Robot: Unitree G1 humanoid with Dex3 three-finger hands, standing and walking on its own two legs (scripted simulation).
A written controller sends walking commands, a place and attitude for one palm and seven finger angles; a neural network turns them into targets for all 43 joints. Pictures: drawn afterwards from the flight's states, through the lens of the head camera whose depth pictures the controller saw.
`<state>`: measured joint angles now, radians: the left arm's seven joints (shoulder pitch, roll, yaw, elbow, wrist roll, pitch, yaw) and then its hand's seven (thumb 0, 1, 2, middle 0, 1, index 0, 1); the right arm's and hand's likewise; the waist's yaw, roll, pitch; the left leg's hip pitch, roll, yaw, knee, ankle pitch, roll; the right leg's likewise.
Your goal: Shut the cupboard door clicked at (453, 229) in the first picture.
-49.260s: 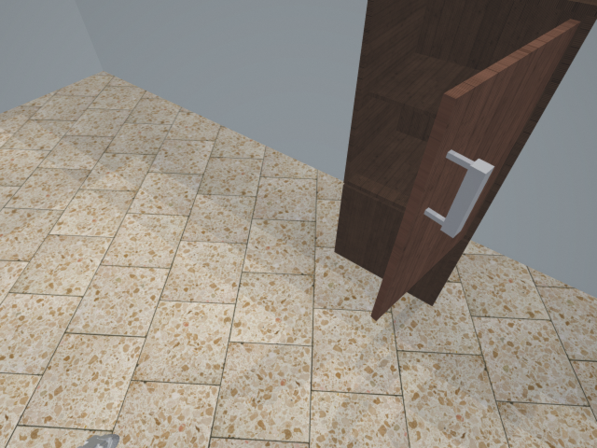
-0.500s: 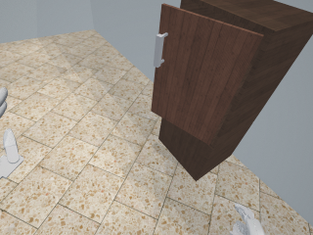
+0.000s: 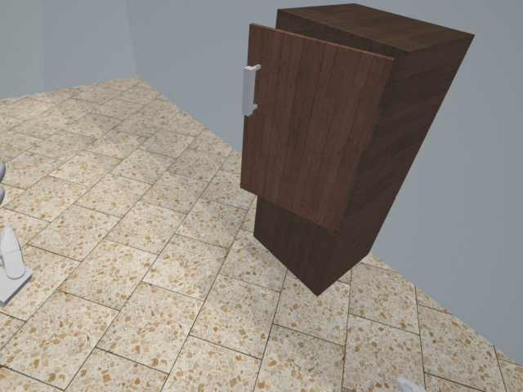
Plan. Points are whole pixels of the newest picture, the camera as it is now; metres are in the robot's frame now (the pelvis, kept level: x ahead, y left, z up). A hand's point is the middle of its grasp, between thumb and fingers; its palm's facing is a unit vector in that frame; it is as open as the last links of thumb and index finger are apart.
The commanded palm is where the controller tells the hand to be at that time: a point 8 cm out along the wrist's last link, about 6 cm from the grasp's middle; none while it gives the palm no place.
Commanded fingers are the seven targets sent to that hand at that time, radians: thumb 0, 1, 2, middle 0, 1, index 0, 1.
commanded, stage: stop stepping back and stand still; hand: left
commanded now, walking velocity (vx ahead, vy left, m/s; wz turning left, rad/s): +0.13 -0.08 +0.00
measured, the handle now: (252, 89) +0.93 +0.06 +0.10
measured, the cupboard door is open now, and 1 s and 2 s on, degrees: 18 18 18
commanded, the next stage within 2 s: let the arm hang, fingers relaxed in 1.14 s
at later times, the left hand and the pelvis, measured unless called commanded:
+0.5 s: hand out of the picture +0.16 +0.34 +0.18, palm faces +0.53 -0.79 -0.31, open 7.4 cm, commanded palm +0.08 +0.35 +0.20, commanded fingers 0.00 0.90 0.90 -0.20 -0.30 -0.20 -0.30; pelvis -0.06 +0.05 +0.01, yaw +0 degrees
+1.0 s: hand out of the picture +0.18 +0.33 +0.18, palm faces +0.43 -0.80 -0.42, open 7.4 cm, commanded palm +0.12 +0.36 +0.20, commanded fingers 0.00 0.90 0.90 -0.20 -0.30 -0.20 -0.30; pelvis -0.03 +0.07 +0.02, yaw -1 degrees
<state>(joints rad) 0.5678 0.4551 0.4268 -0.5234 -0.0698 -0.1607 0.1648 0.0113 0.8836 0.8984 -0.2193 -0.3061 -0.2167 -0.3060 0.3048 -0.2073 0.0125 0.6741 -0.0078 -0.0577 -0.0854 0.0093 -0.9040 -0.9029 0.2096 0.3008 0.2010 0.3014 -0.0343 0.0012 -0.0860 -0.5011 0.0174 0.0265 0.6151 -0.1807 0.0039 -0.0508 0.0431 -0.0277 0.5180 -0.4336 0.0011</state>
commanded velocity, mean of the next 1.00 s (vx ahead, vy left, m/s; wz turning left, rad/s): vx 0.06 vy -0.05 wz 0.00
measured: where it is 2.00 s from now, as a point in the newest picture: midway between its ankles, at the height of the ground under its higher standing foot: outside the picture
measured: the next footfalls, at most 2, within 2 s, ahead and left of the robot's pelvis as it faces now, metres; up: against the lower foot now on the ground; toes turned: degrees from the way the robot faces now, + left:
left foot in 0.36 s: +0.05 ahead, +0.16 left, +0.00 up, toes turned +2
right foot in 0.64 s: -0.02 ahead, -0.04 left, +0.00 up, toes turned -5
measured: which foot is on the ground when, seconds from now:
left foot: down 0.00-0.20, up 0.22-0.34, down 0.36-1.00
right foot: down 0.00-0.38, up 0.40-0.62, down 0.64-1.00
